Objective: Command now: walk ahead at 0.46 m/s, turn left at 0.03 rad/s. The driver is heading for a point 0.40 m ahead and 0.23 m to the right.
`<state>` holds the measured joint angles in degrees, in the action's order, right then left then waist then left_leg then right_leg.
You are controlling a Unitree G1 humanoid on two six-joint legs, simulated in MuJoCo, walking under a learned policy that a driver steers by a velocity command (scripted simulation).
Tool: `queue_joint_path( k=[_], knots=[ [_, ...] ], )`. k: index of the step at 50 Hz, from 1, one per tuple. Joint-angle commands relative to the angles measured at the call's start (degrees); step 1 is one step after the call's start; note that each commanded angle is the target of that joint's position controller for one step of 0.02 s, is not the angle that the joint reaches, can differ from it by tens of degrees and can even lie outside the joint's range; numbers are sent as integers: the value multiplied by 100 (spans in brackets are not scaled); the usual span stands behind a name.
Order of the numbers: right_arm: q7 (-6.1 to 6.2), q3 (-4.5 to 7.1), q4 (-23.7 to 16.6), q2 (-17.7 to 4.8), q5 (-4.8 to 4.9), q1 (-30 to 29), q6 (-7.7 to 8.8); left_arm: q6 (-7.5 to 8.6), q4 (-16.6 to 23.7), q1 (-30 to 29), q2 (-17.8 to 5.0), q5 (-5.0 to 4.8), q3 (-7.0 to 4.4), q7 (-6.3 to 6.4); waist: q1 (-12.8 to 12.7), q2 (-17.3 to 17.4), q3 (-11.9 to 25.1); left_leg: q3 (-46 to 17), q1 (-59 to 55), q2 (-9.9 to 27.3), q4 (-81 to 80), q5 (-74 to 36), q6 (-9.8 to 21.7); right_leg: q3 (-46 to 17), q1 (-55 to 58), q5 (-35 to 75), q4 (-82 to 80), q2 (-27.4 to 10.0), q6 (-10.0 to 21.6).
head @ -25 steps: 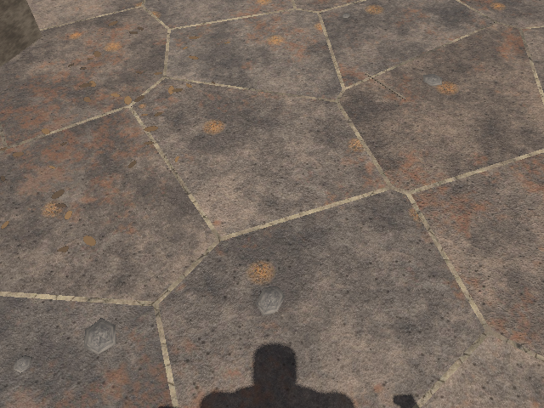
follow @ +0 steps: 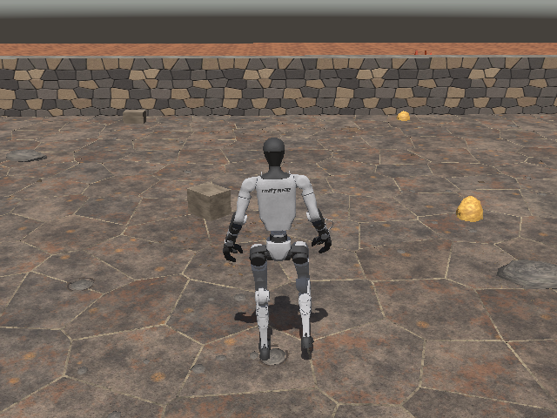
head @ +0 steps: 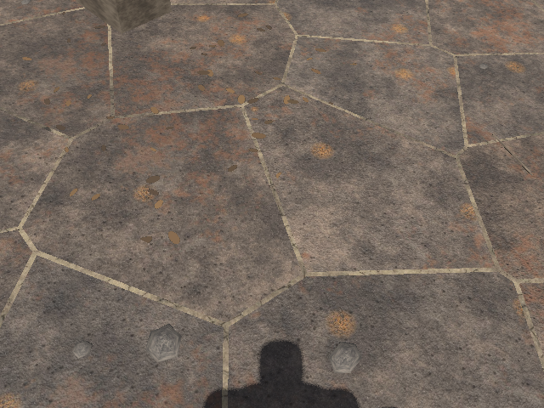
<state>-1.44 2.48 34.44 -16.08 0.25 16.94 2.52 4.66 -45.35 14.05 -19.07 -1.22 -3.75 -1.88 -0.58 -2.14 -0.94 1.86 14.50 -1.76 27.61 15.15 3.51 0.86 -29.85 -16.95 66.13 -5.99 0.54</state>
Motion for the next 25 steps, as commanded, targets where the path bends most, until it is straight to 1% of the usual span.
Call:
queue_joint_path(
  k=[1, 3, 4, 6, 9, 12, 13, 14, 15, 16, 17, 18, 19, 20, 21, 22, 23, 24, 25],
  knots=[
    [77, 229, -246, -812, -82, -47, 210, -6, 259, -86, -456, 22, -93, -44, 34, 760, 142, -1281, -998, 1434, -1700, -1657, 843, -255, -1174, 892, -125, -282, -48],
    [114, 241, -85, -822, -104, 67, 269, -83, 265, -246, -330, -2, -56, -24, 67, 564, -1, -793, -1027, 1367, -1828, -2199, 755, -338, -1354, 1339, -504, -179, -138],
    [135, 239, -6, -806, -111, 125, 283, -88, 313, -393, -280, -10, -40, -16, 116, 522, -89, -569, -1043, 1326, -1882, -2315, 689, -406, -1414, 1580, -830, -83, -168],
    [177, 231, 102, -800, -126, 133, 306, -55, 411, -689, -197, -34, -9, -39, 205, 559, -242, -91, -931, 1178, -2015, -2251, 494, -423, -1187, 2213, -1727, 149, -160],
    [234, 256, 319, -867, -82, 288, 323, -16, 576, -1182, -50, -33, 63, -137, 386, 536, -468, 249, -1032, 1250, -2238, -2263, 307, -155, -931, 2729, -2693, 301, -54],
    [283, 289, 547, -905, -23, 513, 244, 27, 789, -1590, 37, -23, 118, -269, 517, 445, -594, 428, -1746, 1449, -2011, -2972, 240, 11, -1126, 2515, -3281, 413, 123],
    [309, 302, 588, -943, -22, 535, 196, 43, 857, -1656, 23, -18, 115, -313, 504, 476, -546, 488, -1989, 1502, -1814, -3533, 213, 123, -1107, 2297, -3398, 501, 201],
    [345, 319, 605, -1008, -31, 523, 145, 50, 903, -1634, -30, -12, 93, -343, 438, 581, -412, 556, -2202, 1526, -1503, -4487, 169, 277, -959, 2016, -3441, 644, 298],
    [396, 340, 609, -1086, -34, 514, 89, 37, 925, -1529, -116, -5, 54, -355, 339, 742, -201, 609, -2420, 1546, -1092, -5615, 113, 452, -750, 1679, -3387, 814, 406],
    [452, 359, 598, -1161, -40, 491, 22, 7, 910, -1278, -232, -10, -4, -346, 174, 902, 55, 649, -2616, 1560, -553, -6685, 55, 609, -464, 1302, -3302, 999, 529],
    [487, 373, 575, -1239, -61, 430, -38, -26, 829, -718, -435, -25, -98, -313, -135, 992, 412, 671, -2587, 1550, 260, -7255, 21, 641, 189, 1072, -3260, 1141, 674],
    [490, 372, 523, -1281, -41, 256, -56, -43, 693, 137, -711, -24, -237, -229, -633, 871, 843, 766, -2000, 1413, 1470, -7034, -48, 500, 1514, 1357, -3602, 1230, 904],
    [472, 281, 411, -1093, -123, 262, 22, -125, 597, 1001, -1060, -3, -349, -102, -974, 232, 1447, 706, -508, 1107, 3226, -4688, -181, -767, 3422, 1416, -3612, 418, 1273],
    [319, 25, 233, -249, -173, 961, 183, -109, 691, 917, -1422, -57, -431, -71, -316, -1315, 2177, 23, 2267, -314, 5753, 1615, -733, -4207, 5665, 606, -3889, -1229, 2693],
    [181, 94, 158, -796, 33, 410, 440, -114, 689, 965, -999, -40, -333, -27, -736, -379, 2481, -1122, 2879, -147, 6049, 1521, -509, -4809, 5673, -282, -4693, -1213, 2570],
    [118, 124, -71, -952, 257, -202, 553, -98, 748, 736, -792, 4, -279, 17, -714, -73, 1546, -1128, 3112, 189, 5629, 1083, -377, -3922, 4919, -353, -4877, -1037, 2216],
    [131, 86, -123, -865, 200, -387, 602, -73, 817, 236, -632, 35, -216, 16, -325, 542, 686, -942, 2956, 422, 4960, 802, -331, -3239, 3738, 714, -4988, -828, 1983],
    [174, 131, -52, -906, 16, -395, 559, -51, 909, -149, -405, 57, -147, 32, -106, 628, 416, -830, 2585, 617, 4476, 688, -399, -2629, 3005, 2090, -4959, -639, 1859],
    [176, 154, -1, -927, -48, -236, 478, -56, 982, -317, -366, 137, -114, 63, 74, 442, 242, -757, 2136, 695, 4369, 686, -487, -2212, 2345, 3151, -5008, -508, 1856]
  ],
)
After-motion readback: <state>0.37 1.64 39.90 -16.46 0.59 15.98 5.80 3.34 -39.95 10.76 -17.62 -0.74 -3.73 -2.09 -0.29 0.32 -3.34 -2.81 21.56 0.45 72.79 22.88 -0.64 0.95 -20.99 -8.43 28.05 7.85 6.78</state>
